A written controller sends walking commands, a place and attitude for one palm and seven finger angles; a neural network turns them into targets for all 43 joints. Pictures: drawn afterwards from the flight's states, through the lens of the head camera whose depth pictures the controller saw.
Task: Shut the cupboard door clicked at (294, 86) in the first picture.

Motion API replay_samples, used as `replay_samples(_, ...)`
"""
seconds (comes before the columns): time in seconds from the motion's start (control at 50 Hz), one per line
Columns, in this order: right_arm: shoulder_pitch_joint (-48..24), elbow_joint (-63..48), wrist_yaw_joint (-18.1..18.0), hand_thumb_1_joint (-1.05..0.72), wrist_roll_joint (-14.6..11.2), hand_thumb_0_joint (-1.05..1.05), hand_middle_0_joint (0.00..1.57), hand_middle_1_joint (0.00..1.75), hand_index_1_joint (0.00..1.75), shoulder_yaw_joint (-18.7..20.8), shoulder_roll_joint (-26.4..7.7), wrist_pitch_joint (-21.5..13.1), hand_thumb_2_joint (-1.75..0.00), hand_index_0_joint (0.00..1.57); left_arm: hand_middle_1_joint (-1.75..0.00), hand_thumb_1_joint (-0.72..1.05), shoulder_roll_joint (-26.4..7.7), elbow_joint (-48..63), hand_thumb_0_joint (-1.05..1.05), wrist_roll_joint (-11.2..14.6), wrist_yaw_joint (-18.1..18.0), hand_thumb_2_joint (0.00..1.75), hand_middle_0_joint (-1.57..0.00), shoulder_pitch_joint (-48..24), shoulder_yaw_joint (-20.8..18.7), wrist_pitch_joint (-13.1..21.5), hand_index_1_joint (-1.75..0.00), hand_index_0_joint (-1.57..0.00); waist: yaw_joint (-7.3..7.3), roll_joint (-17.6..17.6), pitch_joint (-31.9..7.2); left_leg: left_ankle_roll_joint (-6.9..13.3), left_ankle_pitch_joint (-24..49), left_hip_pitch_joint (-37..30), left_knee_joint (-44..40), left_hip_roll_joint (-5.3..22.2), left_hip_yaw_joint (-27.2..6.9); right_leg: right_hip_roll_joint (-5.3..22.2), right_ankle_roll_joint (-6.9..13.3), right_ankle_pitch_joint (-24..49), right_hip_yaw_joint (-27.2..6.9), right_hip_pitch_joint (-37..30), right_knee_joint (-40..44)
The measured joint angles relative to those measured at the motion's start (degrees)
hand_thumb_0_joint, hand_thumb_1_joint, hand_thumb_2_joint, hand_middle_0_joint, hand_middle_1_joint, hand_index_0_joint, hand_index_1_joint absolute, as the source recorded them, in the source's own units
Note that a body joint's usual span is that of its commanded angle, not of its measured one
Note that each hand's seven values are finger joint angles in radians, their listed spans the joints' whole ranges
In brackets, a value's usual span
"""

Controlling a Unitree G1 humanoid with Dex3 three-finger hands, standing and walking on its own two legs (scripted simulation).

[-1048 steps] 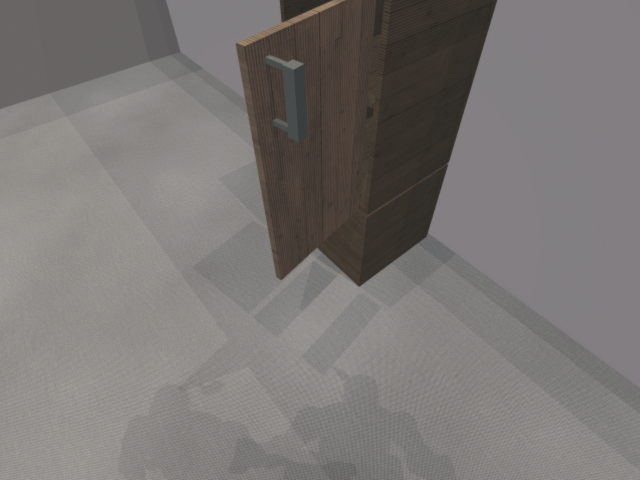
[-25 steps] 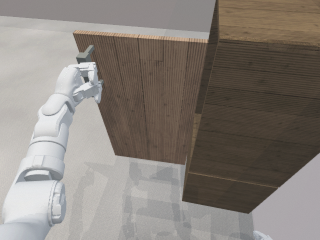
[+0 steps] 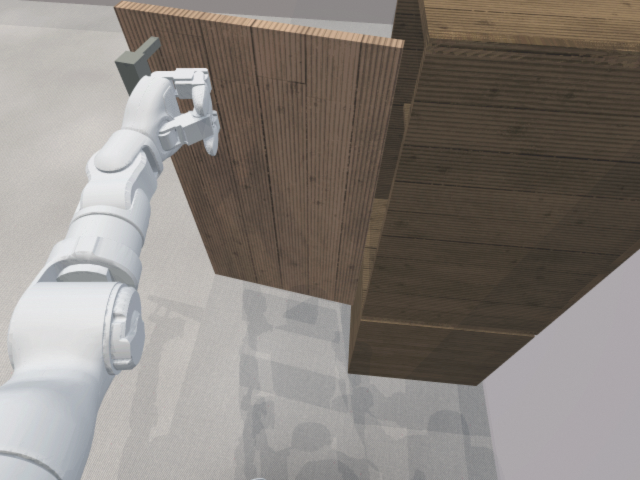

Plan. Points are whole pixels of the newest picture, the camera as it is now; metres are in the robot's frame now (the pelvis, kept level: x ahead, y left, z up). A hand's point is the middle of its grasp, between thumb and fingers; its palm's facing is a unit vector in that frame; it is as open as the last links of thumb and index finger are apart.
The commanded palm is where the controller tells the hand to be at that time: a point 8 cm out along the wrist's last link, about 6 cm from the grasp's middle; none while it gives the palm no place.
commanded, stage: push the door shut along its arc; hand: left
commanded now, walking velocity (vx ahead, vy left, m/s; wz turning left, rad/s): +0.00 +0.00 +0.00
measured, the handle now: (157, 96) +0.56 +0.17 +0.17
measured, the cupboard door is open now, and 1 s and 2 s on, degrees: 81 62 61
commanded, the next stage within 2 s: pull the fist back off the door in 0.68 s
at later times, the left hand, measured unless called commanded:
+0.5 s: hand (231, 101) +0.53 +0.08 +0.19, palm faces -0.34 -0.94 -0.02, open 3.0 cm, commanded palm +0.55 +0.11 +0.18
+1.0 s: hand (264, 79) +0.58 +0.04 +0.18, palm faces +0.09 -1.00 +0.02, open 2.8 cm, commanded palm +0.55 +0.08 +0.18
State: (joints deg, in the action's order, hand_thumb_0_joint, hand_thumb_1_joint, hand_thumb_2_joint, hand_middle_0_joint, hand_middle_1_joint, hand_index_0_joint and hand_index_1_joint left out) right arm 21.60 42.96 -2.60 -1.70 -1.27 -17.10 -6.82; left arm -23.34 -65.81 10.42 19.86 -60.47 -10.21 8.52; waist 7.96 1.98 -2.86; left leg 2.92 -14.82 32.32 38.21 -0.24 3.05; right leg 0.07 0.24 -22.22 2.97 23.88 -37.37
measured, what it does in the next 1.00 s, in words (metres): stands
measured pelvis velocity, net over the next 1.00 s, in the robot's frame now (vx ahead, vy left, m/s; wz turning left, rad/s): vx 0.01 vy -0.03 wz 0.01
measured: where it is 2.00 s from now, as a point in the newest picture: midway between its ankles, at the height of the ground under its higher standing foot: outside the picture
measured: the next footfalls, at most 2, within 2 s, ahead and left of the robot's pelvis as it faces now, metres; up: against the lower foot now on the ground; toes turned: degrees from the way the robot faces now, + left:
none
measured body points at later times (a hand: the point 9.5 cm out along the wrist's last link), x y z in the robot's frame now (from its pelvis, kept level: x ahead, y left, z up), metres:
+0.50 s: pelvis +0.01 -0.02 -0.01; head +0.09 -0.02 +0.43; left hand +0.54 +0.13 +0.19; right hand -0.01 -0.31 -0.12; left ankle +0.04 +0.09 -0.72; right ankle -0.04 -0.12 -0.72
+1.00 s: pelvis +0.01 -0.03 -0.02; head +0.12 -0.03 +0.42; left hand +0.57 +0.09 +0.18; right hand -0.03 -0.29 -0.13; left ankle +0.04 +0.09 -0.72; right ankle -0.04 -0.12 -0.72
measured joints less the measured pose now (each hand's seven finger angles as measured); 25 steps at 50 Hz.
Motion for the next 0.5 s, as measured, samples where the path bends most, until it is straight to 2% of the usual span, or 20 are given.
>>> replay_samples(0.14, 0.9, -0.7, 0.2, -0.91, 0.6, 0.00, 0.21, 0.30, 0.30, 0.4, -0.4, 0.7, -0.90, 0.20, -1.50, 0.90, -1.7, -3.6, 0.01, -2.0, 0.5, 0.90, -1.30, -3.5, -4.2, 0.3, -1.50, -1.30, 2.50, 0.2, -0.4, -0.3, -0.5, 2.4, 0.7, 0.8, 0.9, -0.6, 0.2, -0.2, -1.0, 2.9, -0.9)
replay_samples(0.22, 2.4, -0.9, 0.1, -0.91, 0.7, 0.00, 0.21, 0.30, 0.29, 0.7, -0.7, 1.6, -0.90, 0.20, -1.50, 0.88, -3.1, -4.3, 0.02, -2.6, 2.0, 0.91, -1.30, -3.5, -5.6, 1.4, -1.50, -1.30, 2.69, 0.7, -0.9, -0.5, -0.9, 3.1, 1.0, 1.2, 1.1, -1.0, 0.5, -0.4, -1.3, 3.8, -1.1)
replay_samples(0.34, 3.1, 0.2, -0.1, -0.91, 0.6, 0.00, 0.21, 0.30, 0.29, 0.8, -0.5, 2.9, -0.90, 0.20, -1.50, 0.85, -4.3, -6.4, 0.00, -2.4, 3.6, 0.92, -1.30, -5.8, -3.5, 0.6, -1.50, -1.30, 2.31, 0.6, -1.0, -1.1, -1.3, 4.2, 1.8, 1.5, 0.1, -1.4, 1.0, -1.0, -0.4, 4.3, -1.5)
replay_samples(0.5, 1.2, 1.5, -0.7, -0.91, 1.0, 0.00, 0.21, 0.30, 0.30, 1.0, -1.0, 1.9, -0.90, 0.20, -1.50, 0.87, -5.6, -9.0, 0.00, -1.7, 5.5, 0.95, -1.30, -10.8, -0.8, -0.8, -1.50, -1.30, 2.41, 0.3, -0.6, -1.7, -1.2, 7.1, 3.3, 1.6, -1.5, -1.8, 1.7, -1.4, 1.2, 6.6, -2.8)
